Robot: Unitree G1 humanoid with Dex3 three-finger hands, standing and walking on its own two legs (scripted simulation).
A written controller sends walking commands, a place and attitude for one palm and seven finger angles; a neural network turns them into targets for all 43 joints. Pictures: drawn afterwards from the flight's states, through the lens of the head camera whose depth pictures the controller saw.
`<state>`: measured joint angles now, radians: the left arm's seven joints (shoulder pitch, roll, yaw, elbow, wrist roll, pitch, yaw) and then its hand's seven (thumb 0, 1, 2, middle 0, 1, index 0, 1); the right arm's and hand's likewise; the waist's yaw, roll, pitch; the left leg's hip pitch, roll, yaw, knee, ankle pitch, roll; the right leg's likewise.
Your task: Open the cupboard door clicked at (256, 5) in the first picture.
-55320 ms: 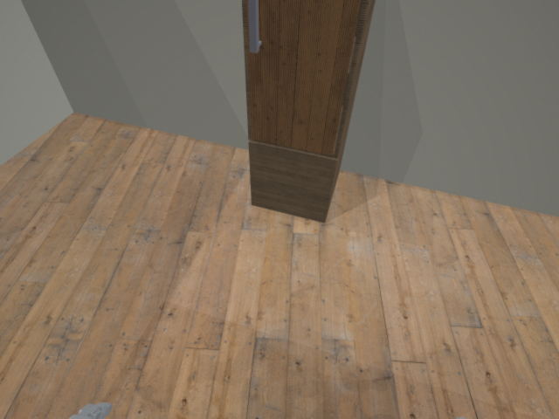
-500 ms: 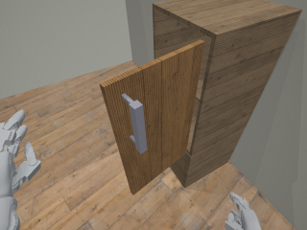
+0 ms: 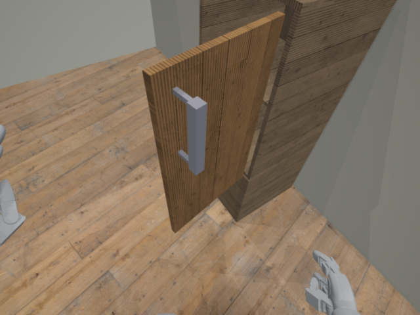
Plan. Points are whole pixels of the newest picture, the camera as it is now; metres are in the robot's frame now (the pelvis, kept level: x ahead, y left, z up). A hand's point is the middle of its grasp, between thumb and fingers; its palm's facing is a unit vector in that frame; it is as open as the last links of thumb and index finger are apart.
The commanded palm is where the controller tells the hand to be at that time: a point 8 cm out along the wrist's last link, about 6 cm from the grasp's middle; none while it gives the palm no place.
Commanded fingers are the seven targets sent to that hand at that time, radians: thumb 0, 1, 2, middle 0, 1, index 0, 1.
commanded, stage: step back with the hand held close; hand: left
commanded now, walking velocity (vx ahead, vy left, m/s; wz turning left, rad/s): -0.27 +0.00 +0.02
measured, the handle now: (188, 134) +0.40 +0.08 +0.13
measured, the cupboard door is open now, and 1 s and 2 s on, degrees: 100 100 100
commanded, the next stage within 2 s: stop stepping back and stand still in 0.56 s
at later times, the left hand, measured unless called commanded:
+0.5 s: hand out of the picture +0.10 +0.27 +0.18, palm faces +0.48 -0.75 -0.46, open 7.4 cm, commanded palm +0.04 +0.30 +0.18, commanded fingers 0.00 0.90 0.90 -0.20 -0.30 -0.20 -0.30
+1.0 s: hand out of the picture +0.00 +0.24 +0.18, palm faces +0.37 -0.79 -0.49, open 7.4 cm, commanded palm -0.06 +0.28 +0.18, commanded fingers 0.00 0.90 0.90 -0.20 -0.30 -0.20 -0.30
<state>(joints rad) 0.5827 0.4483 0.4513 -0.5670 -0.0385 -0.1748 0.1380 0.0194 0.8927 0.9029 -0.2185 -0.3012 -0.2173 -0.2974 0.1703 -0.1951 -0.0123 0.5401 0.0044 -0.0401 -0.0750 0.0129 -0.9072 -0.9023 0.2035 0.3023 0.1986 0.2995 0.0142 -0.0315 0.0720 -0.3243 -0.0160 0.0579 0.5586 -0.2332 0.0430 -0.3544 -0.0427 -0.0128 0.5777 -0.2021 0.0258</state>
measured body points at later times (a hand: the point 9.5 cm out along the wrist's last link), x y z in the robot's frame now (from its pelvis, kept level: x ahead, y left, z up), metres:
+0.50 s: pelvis -0.09 -0.01 +0.00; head -0.07 +0.02 +0.45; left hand +0.07 +0.31 +0.21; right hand +0.07 -0.23 -0.07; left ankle +0.04 +0.09 -0.73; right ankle -0.18 -0.14 -0.68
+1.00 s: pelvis -0.20 -0.02 +0.01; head -0.20 +0.00 +0.46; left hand -0.03 +0.28 +0.20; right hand -0.04 -0.25 -0.06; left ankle -0.11 +0.06 -0.73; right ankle -0.21 -0.11 -0.71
